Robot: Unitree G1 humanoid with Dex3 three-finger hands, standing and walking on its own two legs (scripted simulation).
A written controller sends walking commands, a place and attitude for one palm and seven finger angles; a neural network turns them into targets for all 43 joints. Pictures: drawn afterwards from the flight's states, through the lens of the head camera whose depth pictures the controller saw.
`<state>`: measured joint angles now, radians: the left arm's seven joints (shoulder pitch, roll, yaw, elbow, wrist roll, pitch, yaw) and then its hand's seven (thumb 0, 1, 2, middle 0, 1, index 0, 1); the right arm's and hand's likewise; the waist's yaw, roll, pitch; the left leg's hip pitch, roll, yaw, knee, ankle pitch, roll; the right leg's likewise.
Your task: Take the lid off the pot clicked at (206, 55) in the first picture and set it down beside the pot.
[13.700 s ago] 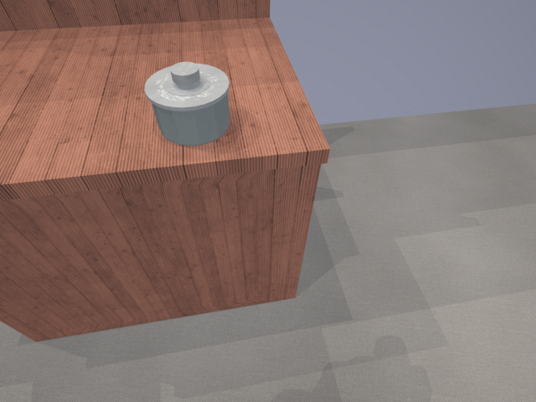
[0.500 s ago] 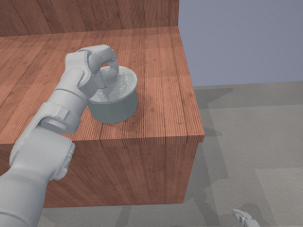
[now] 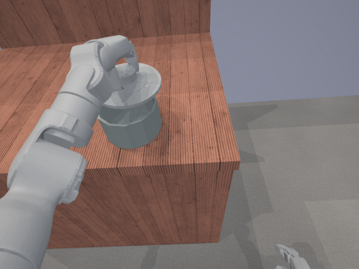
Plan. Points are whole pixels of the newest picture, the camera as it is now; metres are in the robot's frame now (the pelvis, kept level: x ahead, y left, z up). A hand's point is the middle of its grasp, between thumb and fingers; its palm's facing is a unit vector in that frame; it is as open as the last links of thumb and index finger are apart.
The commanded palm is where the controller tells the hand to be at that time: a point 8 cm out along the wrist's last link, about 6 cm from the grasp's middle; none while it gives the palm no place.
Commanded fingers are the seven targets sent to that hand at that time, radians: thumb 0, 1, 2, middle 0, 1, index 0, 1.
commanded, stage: lift the lid straight up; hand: left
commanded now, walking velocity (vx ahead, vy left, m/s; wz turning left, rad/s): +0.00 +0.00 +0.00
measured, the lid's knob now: (124, 74) +0.49 +0.13 +0.20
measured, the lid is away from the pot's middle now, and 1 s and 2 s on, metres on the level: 0.02 0.02 0.09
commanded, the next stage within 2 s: move the lid sideways beside the pot in 1.22 s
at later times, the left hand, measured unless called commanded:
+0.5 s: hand (102, 61) +0.44 +0.15 +0.26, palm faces -0.22 -0.10 -0.97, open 8.7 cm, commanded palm +0.43 +0.15 +0.34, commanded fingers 0.00 0.50 1.13 -1.07 -1.11 -0.74 -1.00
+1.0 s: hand (99, 36) +0.45 +0.14 +0.31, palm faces -0.13 -0.11 -0.98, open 8.7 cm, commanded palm +0.42 +0.15 +0.38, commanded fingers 0.00 0.50 1.13 -1.07 -1.11 -0.74 -1.00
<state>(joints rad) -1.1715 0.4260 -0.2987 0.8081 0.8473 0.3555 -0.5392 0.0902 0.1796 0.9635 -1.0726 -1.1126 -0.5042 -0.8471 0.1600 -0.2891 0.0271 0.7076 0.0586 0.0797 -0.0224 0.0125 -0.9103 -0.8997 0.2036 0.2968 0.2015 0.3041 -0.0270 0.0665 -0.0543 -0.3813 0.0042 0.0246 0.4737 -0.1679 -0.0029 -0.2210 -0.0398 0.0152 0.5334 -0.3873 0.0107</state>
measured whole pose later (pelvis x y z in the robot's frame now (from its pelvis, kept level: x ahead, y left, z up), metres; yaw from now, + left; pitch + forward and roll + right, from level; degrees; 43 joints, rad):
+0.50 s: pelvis -0.01 +0.00 +0.00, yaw +1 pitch +3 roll +1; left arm -1.25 0.46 -0.33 0.78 0.85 0.39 -0.58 0.08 0.17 0.97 -1.08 -1.11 -0.51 -0.84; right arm 0.13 -0.28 0.04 0.69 0.07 0.07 -0.02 0.01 -0.91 -0.90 0.20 0.30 0.20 0.30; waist -0.01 0.06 -0.06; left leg -0.37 0.00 0.01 0.47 -0.16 0.00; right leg -0.21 -0.04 0.01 0.54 -0.38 0.01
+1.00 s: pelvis -0.01 +0.01 +0.00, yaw +0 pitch +3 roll +1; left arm -1.36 0.45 -0.29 0.82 0.87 0.40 -0.59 0.08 0.17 0.97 -1.08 -1.11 -0.51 -0.84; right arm 0.17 -0.29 0.03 0.71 0.06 0.05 -0.01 0.01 -0.91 -0.90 0.20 0.30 0.20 0.30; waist -0.02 0.07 -0.07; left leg -0.38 -0.01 0.03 0.46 -0.15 0.01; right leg -0.22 -0.05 0.02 0.52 -0.37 0.03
